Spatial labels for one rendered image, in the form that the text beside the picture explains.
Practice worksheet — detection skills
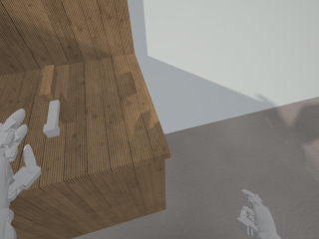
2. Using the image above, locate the robot left forearm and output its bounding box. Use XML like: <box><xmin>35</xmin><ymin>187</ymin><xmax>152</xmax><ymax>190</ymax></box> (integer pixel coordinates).
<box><xmin>0</xmin><ymin>207</ymin><xmax>17</xmax><ymax>239</ymax></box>

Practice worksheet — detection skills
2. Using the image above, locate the left robot hand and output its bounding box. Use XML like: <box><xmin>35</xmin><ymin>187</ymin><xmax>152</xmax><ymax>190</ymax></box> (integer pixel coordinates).
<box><xmin>0</xmin><ymin>109</ymin><xmax>42</xmax><ymax>208</ymax></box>

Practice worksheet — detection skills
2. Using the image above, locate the right robot hand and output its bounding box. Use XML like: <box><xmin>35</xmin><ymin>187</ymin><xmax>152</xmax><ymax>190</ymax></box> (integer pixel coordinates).
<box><xmin>237</xmin><ymin>189</ymin><xmax>277</xmax><ymax>239</ymax></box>

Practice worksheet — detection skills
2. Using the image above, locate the tap lever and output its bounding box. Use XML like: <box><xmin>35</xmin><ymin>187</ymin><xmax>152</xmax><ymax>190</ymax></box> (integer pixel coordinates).
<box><xmin>43</xmin><ymin>100</ymin><xmax>60</xmax><ymax>138</ymax></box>

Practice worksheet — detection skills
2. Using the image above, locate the counter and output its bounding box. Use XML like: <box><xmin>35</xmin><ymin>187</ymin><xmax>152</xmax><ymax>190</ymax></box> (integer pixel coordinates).
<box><xmin>0</xmin><ymin>0</ymin><xmax>171</xmax><ymax>239</ymax></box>

